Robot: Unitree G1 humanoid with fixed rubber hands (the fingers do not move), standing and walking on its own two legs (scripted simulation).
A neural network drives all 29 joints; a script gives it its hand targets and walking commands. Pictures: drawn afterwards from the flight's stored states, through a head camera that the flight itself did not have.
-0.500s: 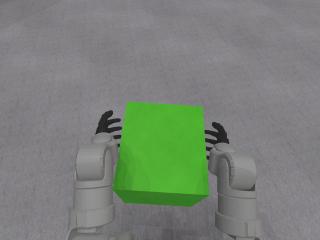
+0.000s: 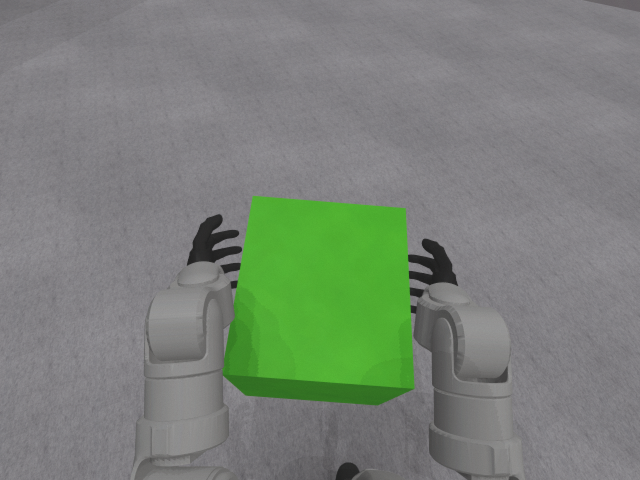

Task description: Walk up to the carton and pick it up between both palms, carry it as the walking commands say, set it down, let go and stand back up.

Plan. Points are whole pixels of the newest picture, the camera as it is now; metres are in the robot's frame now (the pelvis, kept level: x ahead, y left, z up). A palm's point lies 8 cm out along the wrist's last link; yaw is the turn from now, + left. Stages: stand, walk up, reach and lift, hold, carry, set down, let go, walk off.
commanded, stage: carry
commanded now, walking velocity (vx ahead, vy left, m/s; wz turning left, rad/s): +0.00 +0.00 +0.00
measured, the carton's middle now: (320, 308) +0.33 -0.02 +0.00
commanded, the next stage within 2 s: none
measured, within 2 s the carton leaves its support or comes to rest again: neither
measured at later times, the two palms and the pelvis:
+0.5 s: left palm (219, 177) +0.47 +0.11 +0.11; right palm (413, 184) +0.47 -0.16 +0.09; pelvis +0.16 -0.04 +0.01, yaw +2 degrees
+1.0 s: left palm (240, 163) +0.54 +0.09 +0.08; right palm (410, 174) +0.53 -0.18 +0.05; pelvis +0.24 -0.05 -0.01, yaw +0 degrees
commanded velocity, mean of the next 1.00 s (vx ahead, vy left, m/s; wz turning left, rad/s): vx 0.00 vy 0.00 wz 0.00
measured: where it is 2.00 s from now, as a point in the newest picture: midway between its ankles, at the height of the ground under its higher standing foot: (318, 428)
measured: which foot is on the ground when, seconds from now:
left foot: down 0.00-0.02, up 0.04-0.24, down 0.26-1.00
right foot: down 0.00-0.90, up 0.92-1.00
